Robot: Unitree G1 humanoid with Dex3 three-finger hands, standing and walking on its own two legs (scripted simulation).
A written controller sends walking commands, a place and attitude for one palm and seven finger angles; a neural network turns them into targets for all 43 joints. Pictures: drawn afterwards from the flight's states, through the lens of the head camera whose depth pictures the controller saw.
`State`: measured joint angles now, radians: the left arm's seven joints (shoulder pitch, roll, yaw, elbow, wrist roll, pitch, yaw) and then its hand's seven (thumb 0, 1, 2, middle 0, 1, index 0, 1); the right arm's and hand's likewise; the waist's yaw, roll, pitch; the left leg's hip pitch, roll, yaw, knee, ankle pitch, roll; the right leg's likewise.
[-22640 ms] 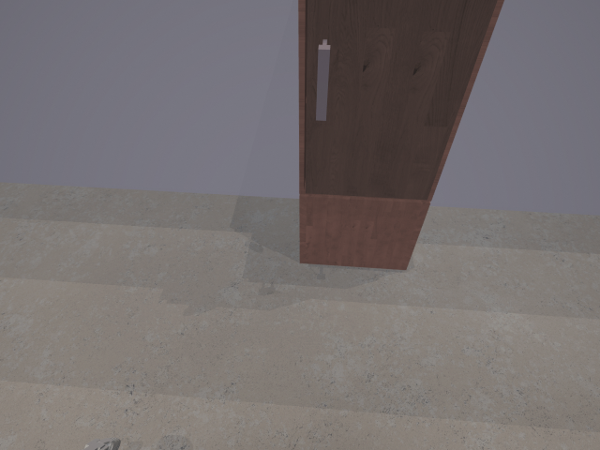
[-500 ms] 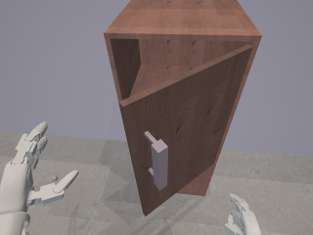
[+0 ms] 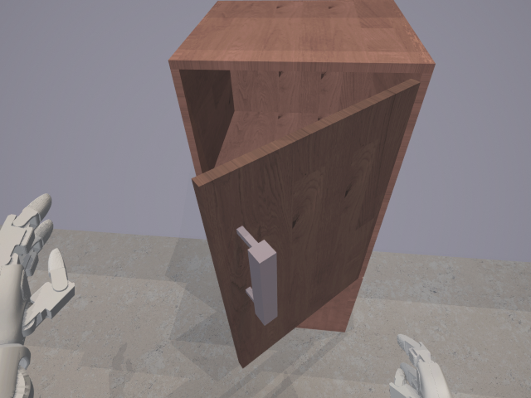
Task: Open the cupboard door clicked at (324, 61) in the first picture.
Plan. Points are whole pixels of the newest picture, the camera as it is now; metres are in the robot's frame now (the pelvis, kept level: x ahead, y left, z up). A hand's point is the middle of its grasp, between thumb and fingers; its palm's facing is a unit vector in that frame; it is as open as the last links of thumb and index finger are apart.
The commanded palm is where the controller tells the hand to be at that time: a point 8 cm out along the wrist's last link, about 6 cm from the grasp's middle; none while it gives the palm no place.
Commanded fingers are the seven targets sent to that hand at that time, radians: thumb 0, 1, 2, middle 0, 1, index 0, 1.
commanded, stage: draw the hand back to the body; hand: left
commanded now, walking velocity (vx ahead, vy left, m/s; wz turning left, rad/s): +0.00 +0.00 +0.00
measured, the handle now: (255, 276) +0.28 +0.06 +0.05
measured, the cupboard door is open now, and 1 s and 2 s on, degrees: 43 43 43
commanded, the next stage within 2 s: step back with the hand held close in 0.08 s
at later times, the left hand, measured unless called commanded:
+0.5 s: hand (62, 307) +0.17 +0.26 +0.14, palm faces +0.34 -0.80 -0.49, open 7.4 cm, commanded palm +0.11 +0.31 +0.17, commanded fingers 0.00 0.90 0.90 -0.20 -0.30 -0.20 -0.30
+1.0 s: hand out of the picture +0.09 +0.31 +0.16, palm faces +0.45 -0.76 -0.48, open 7.4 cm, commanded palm +0.02 +0.34 +0.17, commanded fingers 0.00 0.90 0.90 -0.20 -0.30 -0.20 -0.30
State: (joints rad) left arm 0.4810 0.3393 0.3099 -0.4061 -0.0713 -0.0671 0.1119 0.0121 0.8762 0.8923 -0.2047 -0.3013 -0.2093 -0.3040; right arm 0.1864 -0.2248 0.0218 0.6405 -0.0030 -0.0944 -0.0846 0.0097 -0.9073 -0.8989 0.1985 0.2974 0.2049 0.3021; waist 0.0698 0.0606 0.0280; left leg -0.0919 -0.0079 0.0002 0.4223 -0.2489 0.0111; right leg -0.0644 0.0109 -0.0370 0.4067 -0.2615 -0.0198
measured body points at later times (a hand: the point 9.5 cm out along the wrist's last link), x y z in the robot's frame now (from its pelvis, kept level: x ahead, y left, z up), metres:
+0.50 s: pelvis -0.03 +0.01 +0.00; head -0.01 +0.00 +0.45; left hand +0.14 +0.30 +0.17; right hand +0.15 -0.24 -0.08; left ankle -0.01 +0.11 -0.74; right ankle -0.02 -0.10 -0.74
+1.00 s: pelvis -0.11 +0.04 -0.01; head -0.09 +0.06 +0.43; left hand +0.06 +0.34 +0.18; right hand +0.05 -0.19 -0.10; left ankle -0.01 +0.11 -0.74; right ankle -0.10 -0.10 -0.72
